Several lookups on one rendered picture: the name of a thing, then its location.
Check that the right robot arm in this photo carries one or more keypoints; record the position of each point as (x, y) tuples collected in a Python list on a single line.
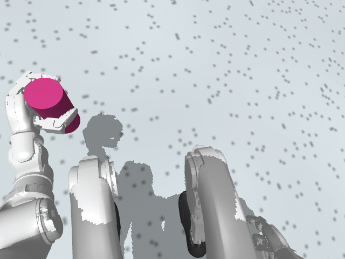
[(286, 253)]

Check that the left robot arm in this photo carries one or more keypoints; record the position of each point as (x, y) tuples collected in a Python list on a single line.
[(29, 221)]

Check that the right robot hand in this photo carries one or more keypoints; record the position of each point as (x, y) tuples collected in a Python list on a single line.
[(272, 240)]

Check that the right robot foot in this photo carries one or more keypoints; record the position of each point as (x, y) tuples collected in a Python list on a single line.
[(196, 250)]

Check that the left robot hand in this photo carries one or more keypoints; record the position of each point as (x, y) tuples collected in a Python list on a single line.
[(22, 117)]

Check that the can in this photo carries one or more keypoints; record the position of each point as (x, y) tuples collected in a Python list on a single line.
[(47, 97)]

